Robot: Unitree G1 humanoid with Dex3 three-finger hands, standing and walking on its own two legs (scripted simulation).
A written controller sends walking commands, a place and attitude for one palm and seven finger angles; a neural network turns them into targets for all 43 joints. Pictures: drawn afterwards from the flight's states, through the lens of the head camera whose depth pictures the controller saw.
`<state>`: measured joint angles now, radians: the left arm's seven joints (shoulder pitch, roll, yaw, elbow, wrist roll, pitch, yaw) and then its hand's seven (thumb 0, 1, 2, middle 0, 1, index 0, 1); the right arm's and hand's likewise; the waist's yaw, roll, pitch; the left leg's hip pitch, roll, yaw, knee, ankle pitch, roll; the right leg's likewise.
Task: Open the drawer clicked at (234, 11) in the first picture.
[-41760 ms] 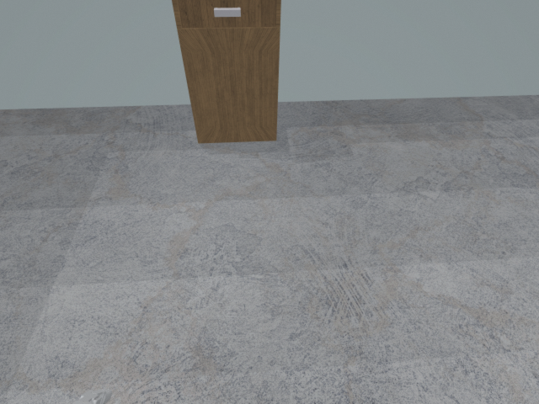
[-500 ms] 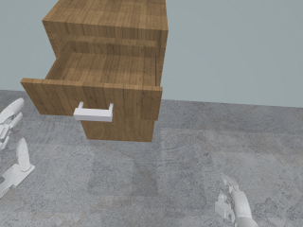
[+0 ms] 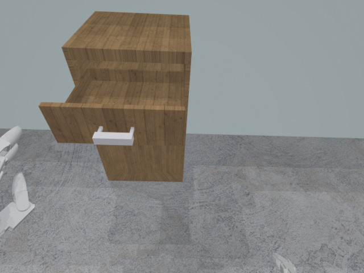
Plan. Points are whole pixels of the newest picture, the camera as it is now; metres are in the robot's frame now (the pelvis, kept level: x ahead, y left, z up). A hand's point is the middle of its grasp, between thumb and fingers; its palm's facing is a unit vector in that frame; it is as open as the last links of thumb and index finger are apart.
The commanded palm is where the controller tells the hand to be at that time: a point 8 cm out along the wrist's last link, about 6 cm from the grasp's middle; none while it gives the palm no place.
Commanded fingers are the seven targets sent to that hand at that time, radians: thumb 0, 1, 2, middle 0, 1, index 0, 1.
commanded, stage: stop stepping back and stand still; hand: left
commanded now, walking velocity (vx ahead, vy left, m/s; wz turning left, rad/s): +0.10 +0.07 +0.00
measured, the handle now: (115, 133) +0.53 +0.23 -0.02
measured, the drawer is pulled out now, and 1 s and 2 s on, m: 0.29 0.29 0.29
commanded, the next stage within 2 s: let the arm hang, fingers relaxed in 0.74 s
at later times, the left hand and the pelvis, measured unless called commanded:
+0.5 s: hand (43, 183) +0.22 +0.24 +0.16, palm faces +0.35 -0.81 -0.48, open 7.4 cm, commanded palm +0.16 +0.28 +0.18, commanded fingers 0.00 0.90 0.90 -0.20 -0.30 -0.20 -0.30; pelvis +0.03 +0.00 +0.00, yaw -1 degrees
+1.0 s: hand (68, 256) +0.18 +0.26 -0.06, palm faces +0.06 -0.91 -0.41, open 7.4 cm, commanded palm none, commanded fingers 0.00 0.90 0.90 -0.20 -0.30 -0.20 -0.30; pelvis +0.00 +0.02 +0.00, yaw +0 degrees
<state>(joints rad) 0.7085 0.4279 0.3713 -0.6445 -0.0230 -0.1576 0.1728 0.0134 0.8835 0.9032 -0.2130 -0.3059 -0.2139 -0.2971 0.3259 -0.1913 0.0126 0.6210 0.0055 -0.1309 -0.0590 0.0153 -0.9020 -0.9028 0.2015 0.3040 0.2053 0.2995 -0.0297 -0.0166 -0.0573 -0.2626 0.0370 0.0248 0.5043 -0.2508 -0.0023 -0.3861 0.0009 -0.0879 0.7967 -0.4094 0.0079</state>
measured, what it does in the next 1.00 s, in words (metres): steps on the spot: right foot, then left foot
